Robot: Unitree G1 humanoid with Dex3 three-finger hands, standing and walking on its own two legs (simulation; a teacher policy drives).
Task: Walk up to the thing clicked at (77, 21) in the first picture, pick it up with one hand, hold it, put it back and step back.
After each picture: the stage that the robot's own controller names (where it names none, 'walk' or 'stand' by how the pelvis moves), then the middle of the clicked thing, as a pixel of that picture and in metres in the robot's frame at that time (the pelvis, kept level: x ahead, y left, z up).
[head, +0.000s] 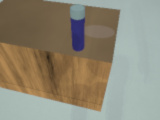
stand; (77, 29) +0.71 +0.05 -0.02
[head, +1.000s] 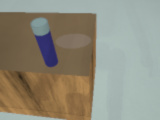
walk; (46, 44) +0.58 +0.22 -0.01
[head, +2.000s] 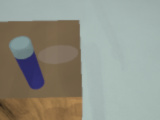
stand; (29, 66) +0.44 +0.23 +0.00
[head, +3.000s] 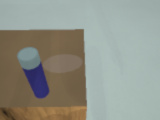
stand; (35, 75) +0.42 +0.21 -0.02
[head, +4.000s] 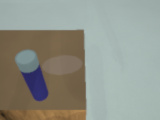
stand; (34, 78) +0.40 +0.21 -0.02
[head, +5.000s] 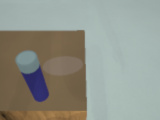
stand; (34, 79) +0.40 +0.21 -0.02
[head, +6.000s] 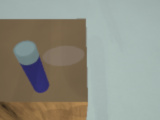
rise first; (34, 70) +0.41 +0.21 -0.02
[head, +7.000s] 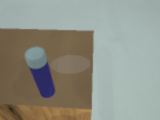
go down; (42, 75) +0.41 +0.21 -0.02
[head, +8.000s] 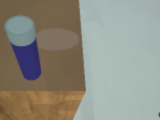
go down; (27, 53) +0.43 +0.18 +0.03
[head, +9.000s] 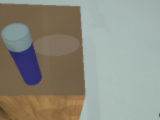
approach; (25, 59) +0.42 +0.19 +0.04
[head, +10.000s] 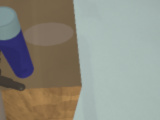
close in; (15, 49) +0.43 +0.20 +0.07
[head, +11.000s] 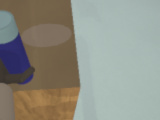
lift; (13, 54) +0.41 +0.19 +0.07
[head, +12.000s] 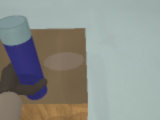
lift; (26, 63) +0.34 +0.18 +0.17
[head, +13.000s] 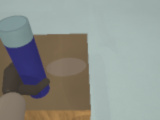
hold; (28, 63) +0.33 +0.17 +0.18
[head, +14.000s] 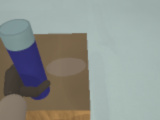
hold; (29, 65) +0.33 +0.17 +0.16
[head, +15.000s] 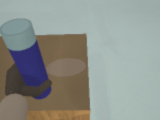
crouch; (31, 65) +0.33 +0.16 +0.17
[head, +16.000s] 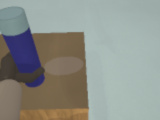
crouch; (24, 52) +0.37 +0.18 +0.17
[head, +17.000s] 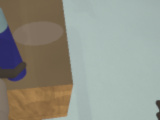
lower; (4, 49) +0.44 +0.21 +0.05
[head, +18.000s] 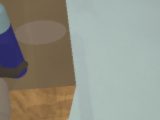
lower; (5, 47) +0.43 +0.20 +0.08
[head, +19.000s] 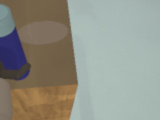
lower; (9, 49) +0.43 +0.20 +0.08
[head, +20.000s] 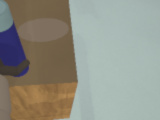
lower; (8, 45) +0.44 +0.20 +0.08
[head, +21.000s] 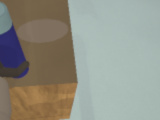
loosen; (7, 47) +0.43 +0.20 +0.08
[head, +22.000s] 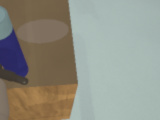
withdraw; (7, 49) +0.42 +0.20 +0.08
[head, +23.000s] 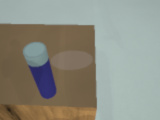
sink last; (42, 74) +0.39 +0.19 +0.03
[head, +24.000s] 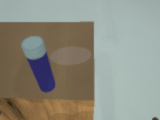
stand; (41, 67) +0.42 +0.20 +0.03
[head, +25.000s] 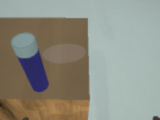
stand; (33, 66) +0.41 +0.20 +0.04
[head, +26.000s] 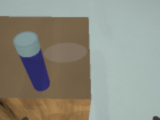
stand; (35, 65) +0.41 +0.20 +0.05
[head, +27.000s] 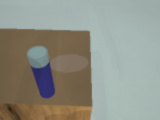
stand; (43, 75) +0.42 +0.19 -0.01
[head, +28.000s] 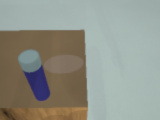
stand; (36, 78) +0.41 +0.20 -0.02
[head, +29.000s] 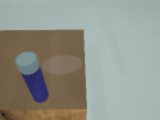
stand; (34, 80) +0.40 +0.21 -0.02
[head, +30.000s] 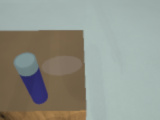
walk; (33, 81) +0.39 +0.21 -0.02
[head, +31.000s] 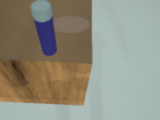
walk; (46, 31) +0.56 +0.18 -0.01
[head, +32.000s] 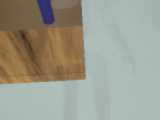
walk; (44, 2) +0.84 +0.26 +0.00
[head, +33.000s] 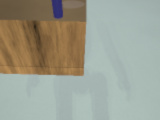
stand; out of the picture +1.04 +0.21 -0.01
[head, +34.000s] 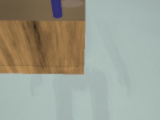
stand; out of the picture +1.05 +0.20 -0.02
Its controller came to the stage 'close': yes
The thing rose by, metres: 0.21
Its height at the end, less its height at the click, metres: +0.00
